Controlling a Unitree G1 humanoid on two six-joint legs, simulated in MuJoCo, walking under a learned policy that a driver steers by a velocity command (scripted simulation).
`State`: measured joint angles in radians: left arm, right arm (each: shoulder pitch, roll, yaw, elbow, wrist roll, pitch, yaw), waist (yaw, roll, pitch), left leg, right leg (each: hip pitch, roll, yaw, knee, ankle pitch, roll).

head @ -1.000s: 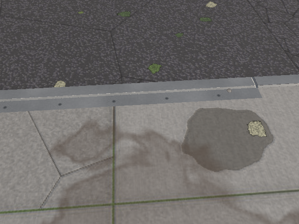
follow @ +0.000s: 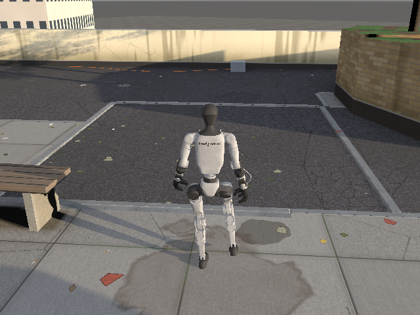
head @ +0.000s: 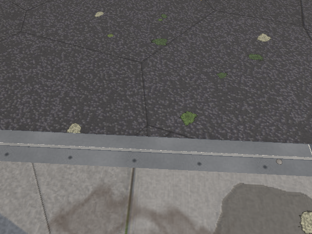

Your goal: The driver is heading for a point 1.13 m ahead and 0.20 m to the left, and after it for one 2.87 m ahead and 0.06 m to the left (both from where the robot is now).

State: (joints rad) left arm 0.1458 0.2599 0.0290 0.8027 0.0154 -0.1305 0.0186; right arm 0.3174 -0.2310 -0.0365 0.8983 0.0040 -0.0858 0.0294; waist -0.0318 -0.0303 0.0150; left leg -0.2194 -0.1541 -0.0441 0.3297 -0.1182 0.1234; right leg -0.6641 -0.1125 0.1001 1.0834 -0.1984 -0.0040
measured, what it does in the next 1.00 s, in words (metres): walks ahead, turning left: right foot, then left foot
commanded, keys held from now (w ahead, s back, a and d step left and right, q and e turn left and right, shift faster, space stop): w+q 0.78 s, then w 0.04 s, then w+e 0.18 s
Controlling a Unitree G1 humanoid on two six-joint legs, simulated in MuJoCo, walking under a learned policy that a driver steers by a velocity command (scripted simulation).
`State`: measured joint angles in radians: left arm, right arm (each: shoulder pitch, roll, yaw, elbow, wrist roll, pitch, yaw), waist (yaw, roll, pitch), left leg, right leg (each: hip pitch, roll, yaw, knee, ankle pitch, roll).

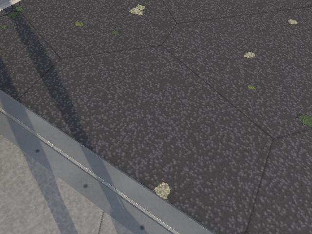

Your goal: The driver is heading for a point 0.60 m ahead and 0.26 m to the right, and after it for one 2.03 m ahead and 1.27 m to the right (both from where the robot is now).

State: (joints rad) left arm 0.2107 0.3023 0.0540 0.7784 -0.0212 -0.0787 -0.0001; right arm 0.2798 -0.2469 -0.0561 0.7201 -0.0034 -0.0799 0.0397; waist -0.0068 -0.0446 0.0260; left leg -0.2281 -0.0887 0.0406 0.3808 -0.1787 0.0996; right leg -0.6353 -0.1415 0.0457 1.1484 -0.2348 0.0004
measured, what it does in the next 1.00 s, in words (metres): walks ahead, turning right: right foot, then left foot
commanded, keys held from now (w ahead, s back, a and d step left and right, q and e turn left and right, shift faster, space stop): w+e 0.76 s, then e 0.24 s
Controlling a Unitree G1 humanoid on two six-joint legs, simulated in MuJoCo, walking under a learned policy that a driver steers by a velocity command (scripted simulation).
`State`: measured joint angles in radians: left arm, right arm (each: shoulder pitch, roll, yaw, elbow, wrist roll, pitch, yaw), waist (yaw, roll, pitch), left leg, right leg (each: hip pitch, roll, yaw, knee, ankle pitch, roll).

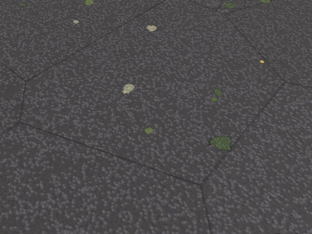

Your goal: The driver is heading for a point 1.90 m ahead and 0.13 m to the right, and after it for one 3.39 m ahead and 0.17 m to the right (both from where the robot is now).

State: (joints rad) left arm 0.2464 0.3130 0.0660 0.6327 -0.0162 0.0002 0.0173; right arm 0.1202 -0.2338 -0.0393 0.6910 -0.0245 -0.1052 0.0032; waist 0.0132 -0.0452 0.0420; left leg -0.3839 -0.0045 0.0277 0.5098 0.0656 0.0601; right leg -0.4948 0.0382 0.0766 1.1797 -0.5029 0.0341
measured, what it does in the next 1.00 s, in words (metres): goes down, turning right: right foot, then left foot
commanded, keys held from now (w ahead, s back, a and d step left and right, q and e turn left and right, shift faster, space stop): e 0.46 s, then no key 0.54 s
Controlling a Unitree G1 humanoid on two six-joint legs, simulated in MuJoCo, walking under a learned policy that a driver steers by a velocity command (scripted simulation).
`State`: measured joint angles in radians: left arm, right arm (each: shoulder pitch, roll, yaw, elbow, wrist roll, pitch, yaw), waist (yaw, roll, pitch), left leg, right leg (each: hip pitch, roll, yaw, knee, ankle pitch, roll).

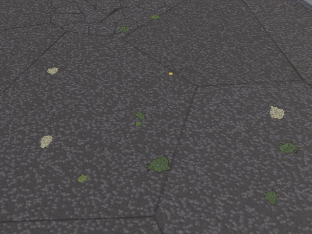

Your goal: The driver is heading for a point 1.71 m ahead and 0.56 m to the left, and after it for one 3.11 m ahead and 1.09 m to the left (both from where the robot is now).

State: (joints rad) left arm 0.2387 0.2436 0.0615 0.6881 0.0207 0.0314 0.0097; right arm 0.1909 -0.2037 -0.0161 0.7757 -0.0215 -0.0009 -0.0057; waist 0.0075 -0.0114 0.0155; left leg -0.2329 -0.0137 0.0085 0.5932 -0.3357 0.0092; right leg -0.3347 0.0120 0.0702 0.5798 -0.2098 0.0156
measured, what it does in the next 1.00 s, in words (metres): steps on the spot, turning left: left foot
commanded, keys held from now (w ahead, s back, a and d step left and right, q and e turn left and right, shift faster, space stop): no key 0.20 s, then q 0.44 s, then w+q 0.36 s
